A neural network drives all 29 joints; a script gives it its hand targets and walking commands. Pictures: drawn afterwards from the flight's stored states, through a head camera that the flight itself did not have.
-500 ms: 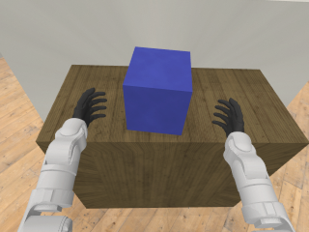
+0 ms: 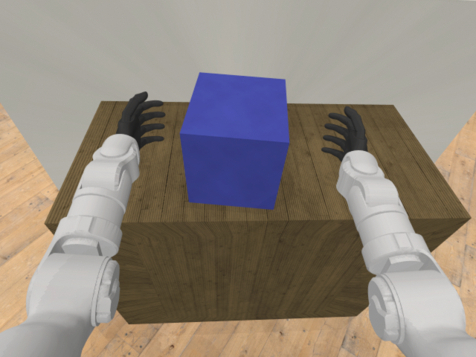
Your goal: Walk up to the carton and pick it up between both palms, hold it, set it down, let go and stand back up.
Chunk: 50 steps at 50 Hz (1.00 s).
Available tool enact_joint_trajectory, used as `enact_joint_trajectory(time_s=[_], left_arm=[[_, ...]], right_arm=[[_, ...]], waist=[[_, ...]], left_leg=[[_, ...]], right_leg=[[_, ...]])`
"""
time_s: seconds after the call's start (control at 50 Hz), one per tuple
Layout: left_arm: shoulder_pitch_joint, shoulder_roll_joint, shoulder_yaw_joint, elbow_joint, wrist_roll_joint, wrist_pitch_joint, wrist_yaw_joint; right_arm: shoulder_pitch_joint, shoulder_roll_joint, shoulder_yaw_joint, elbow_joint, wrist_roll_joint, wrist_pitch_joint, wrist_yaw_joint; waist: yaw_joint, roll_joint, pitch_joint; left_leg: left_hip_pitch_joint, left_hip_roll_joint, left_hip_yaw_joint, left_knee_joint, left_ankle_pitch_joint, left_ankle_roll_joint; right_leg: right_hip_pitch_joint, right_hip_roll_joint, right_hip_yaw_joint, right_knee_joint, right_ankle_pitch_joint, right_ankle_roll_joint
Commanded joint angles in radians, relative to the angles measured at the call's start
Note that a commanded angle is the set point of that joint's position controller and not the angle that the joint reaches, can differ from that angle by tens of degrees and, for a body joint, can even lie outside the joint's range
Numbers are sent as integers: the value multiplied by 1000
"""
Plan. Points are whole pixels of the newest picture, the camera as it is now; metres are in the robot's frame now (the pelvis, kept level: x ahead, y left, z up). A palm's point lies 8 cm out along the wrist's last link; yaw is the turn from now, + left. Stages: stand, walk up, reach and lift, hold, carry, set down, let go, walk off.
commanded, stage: reach and lift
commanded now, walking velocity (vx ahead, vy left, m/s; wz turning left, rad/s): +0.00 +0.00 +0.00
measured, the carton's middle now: (236, 141) +0.55 +0.01 +0.05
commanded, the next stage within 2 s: none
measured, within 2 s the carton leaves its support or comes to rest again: neither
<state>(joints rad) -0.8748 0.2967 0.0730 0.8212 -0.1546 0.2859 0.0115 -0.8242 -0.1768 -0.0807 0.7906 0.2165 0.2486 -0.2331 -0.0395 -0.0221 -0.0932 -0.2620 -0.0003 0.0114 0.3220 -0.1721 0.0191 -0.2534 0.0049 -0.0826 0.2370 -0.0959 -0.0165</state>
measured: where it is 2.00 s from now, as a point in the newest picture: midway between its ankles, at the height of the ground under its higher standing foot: outside the picture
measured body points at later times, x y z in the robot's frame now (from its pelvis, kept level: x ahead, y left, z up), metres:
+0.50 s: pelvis +0.00 +0.00 -0.01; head +0.04 +0.01 +0.44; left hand +0.50 +0.19 +0.21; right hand +0.47 -0.19 +0.19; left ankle -0.01 +0.10 -0.75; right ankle +0.01 -0.11 -0.75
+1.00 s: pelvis +0.00 +0.00 -0.01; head +0.09 +0.02 +0.43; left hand +0.51 +0.18 +0.12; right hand +0.49 -0.18 +0.11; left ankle -0.01 +0.10 -0.75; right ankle +0.01 -0.11 -0.75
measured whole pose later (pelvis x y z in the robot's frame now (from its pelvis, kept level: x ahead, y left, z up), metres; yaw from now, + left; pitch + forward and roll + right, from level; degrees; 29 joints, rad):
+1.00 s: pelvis +0.00 +0.00 -0.01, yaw +1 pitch +24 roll -1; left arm -1.20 0.35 -0.01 1.42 -0.23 -0.12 0.00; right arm -1.11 -0.16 -0.19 1.19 0.10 0.03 -0.11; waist -0.09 0.00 -0.26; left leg -0.60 -0.01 0.00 0.29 -0.10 0.02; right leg -0.58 -0.01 -0.10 0.20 -0.03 -0.01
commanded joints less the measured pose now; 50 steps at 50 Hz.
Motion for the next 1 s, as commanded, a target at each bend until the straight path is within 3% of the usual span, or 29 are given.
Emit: enact_joint_trajectory(time_s=[0.0,0.26,0.46,0.62,0.76,0.88,0.98], left_arm=[[-467,133,5,-44,-22,-80,9],[-725,208,-93,267,-134,-184,22],[-895,251,-171,433,-214,-214,22],[-891,248,-176,539,-205,-243,5],[-777,207,-104,536,-114,-353,-25],[-827,181,-81,431,-82,-435,-15],[-806,162,-56,448,-54,-479,-2]], right_arm=[[-491,-141,-21,-66,-5,-48,14],[-755,-182,-1,173,10,-76,57],[-925,-207,-14,287,0,-66,83],[-915,-186,-23,351,-11,-68,95],[-780,-139,-59,304,-57,-142,101],[-789,-147,-117,223,-115,-234,119],[-778,-136,-124,234,-135,-296,124]], waist=[[-7,71,-482],[-27,84,-596],[-54,99,-676],[-71,88,-662],[-80,90,-649],[-60,156,-788],[-48,126,-873]], left_leg=[[32,-10,-4,1,349,-9],[-55,18,-26,18,347,-22],[-115,36,-44,18,328,-31],[-168,43,-60,-11,344,-24],[-207,35,-55,-55,358,-13],[-83,27,-35,-2,438,-50],[-138,21,-24,23,459,-40]], right_leg=[[281,21,42,73,304,-5],[193,-13,52,86,311,13],[127,-34,51,93,300,24],[166,-52,55,77,333,26],[232,-59,56,69,395,-4],[94,-32,41,74,418,-13],[116,-32,50,95,475,-1]])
